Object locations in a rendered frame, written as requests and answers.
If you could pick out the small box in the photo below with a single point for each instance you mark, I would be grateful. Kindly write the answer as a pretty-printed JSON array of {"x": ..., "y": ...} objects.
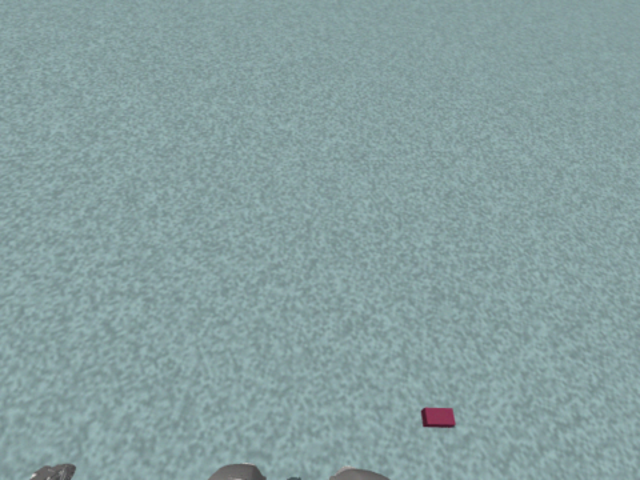
[{"x": 438, "y": 417}]

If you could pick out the left robot hand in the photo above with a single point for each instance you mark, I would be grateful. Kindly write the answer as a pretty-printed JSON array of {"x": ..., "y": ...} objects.
[{"x": 58, "y": 472}]

